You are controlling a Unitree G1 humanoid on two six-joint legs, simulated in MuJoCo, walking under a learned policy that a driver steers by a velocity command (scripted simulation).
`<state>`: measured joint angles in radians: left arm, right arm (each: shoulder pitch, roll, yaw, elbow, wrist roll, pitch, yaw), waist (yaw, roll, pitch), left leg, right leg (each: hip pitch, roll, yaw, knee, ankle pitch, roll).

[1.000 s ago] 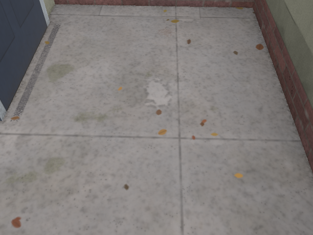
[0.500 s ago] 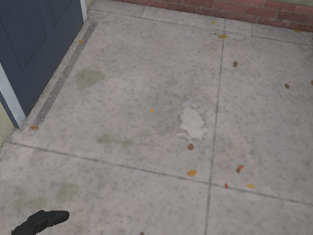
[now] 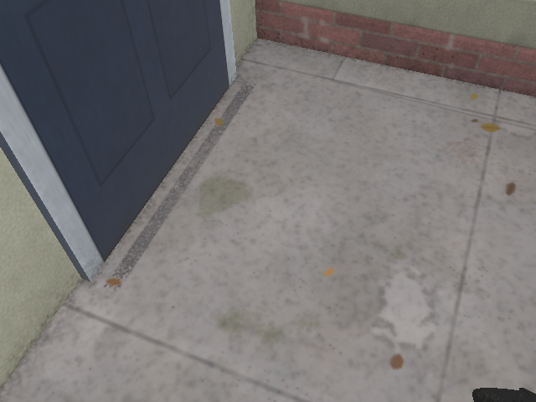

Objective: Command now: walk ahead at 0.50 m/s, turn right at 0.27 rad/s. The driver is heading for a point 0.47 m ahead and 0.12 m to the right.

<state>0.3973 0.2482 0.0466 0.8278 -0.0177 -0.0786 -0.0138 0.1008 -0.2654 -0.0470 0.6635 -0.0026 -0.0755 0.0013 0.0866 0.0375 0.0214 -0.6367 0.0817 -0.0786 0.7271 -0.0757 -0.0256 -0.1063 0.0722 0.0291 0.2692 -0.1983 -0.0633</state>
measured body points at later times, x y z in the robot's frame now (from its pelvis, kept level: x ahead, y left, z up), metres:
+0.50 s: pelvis +0.25 +0.02 +0.00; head +0.27 +0.01 +0.44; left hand +0.50 +0.23 -0.09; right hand +0.21 -0.27 -0.12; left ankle +0.22 +0.15 -0.75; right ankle +0.35 -0.17 -0.68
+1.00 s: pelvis +0.40 -0.09 -0.01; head +0.42 -0.11 +0.44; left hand +0.63 +0.09 -0.11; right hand +0.41 -0.39 -0.13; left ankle +0.51 +0.05 -0.72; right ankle +0.41 -0.18 -0.75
